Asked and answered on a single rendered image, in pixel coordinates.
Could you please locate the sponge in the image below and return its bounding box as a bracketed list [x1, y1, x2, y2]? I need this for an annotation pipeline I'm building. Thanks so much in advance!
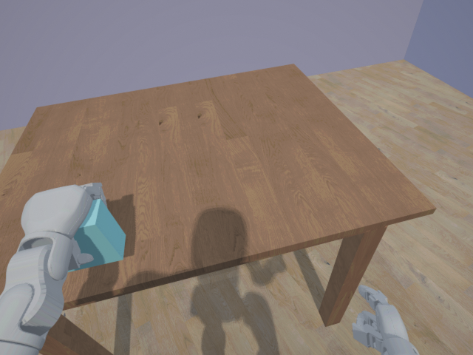
[68, 199, 126, 272]

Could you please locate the left robot forearm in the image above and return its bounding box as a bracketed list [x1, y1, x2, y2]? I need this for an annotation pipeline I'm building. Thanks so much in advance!
[0, 231, 73, 355]

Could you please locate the table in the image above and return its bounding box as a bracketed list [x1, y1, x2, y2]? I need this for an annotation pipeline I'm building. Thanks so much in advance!
[0, 64, 436, 355]

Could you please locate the right robot hand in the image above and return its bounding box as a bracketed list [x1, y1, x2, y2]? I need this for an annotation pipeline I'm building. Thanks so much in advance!
[352, 285, 409, 352]

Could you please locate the left robot hand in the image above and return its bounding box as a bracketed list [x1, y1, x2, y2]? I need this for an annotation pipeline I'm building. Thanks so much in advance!
[21, 183, 107, 271]

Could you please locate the right robot forearm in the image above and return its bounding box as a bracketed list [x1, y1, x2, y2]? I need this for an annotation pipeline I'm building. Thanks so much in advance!
[381, 337, 420, 355]

